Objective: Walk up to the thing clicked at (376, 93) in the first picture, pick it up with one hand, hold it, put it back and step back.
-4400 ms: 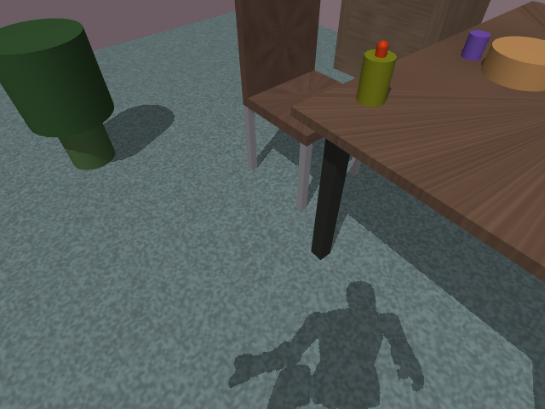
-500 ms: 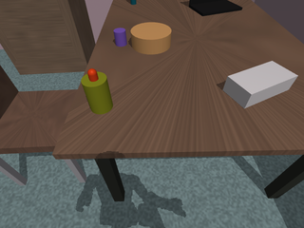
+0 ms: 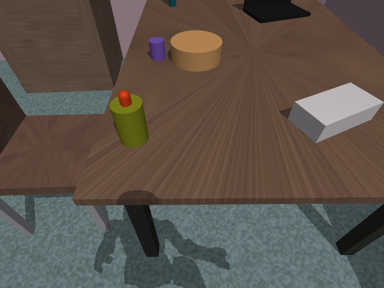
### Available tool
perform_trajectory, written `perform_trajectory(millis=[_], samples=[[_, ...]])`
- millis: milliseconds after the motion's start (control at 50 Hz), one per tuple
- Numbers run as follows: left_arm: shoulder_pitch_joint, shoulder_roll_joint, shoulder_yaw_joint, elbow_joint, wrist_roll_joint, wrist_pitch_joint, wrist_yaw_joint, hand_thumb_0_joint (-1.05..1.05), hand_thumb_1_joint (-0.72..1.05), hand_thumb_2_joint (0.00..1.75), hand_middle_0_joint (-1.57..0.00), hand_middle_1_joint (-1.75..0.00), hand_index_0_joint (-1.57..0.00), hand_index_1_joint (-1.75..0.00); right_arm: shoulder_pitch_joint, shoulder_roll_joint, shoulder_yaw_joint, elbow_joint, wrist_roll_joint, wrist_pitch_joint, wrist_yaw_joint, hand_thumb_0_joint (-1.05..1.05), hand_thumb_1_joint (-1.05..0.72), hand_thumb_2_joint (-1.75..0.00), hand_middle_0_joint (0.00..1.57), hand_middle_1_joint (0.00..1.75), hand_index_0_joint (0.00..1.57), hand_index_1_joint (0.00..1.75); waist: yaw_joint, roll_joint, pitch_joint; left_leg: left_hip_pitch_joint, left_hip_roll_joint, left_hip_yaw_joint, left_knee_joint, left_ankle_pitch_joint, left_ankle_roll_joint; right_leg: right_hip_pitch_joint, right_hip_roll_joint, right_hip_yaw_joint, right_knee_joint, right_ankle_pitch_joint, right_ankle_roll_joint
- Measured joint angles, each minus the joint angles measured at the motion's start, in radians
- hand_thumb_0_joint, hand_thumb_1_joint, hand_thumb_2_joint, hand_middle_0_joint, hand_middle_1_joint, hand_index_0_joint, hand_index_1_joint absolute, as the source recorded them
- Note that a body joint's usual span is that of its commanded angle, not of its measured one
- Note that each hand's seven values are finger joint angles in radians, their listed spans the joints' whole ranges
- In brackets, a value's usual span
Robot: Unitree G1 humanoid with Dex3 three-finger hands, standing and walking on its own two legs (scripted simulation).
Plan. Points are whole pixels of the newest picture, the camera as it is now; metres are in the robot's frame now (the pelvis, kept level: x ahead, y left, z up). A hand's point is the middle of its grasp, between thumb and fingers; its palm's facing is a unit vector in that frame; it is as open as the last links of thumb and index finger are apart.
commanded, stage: walk up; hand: left
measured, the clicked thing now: (129, 116) +0.56 +0.20 +0.04
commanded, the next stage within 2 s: stand in 0.40 s
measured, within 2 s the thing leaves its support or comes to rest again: neither
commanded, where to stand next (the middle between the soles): +0.04 -0.02 m, yaw +1 degrees
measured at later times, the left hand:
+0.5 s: hand out of the picture +0.08 +0.25 -0.16, palm faces -0.02 -0.95 -0.32, open 7.4 cm
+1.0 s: hand out of the picture +0.10 +0.24 -0.16, palm faces -0.04 -0.94 -0.34, open 7.4 cm
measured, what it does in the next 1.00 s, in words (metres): stands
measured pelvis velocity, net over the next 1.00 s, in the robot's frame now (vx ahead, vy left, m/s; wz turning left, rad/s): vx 0.02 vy -0.01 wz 0.00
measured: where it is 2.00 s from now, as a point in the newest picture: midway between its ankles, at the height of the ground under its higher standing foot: outside the picture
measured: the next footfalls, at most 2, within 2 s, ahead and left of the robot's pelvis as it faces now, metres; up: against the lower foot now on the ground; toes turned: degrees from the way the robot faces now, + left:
none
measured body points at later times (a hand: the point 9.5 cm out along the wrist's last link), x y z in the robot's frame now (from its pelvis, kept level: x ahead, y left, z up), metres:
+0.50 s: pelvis +0.00 +0.00 +0.00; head +0.01 +0.00 +0.45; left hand +0.08 +0.30 -0.14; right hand +0.09 -0.30 -0.13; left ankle +0.03 +0.11 -0.75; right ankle +0.00 -0.13 -0.75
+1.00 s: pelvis +0.02 -0.01 +0.00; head +0.03 -0.01 +0.45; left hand +0.10 +0.29 -0.13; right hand +0.09 -0.31 -0.13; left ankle +0.03 +0.11 -0.75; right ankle +0.00 -0.13 -0.75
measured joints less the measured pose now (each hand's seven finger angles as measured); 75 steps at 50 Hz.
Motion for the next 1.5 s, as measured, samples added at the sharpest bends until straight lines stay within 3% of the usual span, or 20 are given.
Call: perform_trajectory(millis=[1500], samples=[[0.044,0.008,-0.020,-0.033,0.006,-0.015,0.015,0.00,0.90,0.90,-0.20,-0.30,-0.21,-0.30,0.023,-0.011,0.009,-0.003,0.000,0.014,-0.003,0.00,-0.90,-0.90,0.21,0.30,0.20,0.30,-0.005,0.005,-0.013,0.062,0.007,-0.005,-0.033,-0.027,-0.016,0.059,0.007,-0.005,-0.025,-0.033,-0.013]])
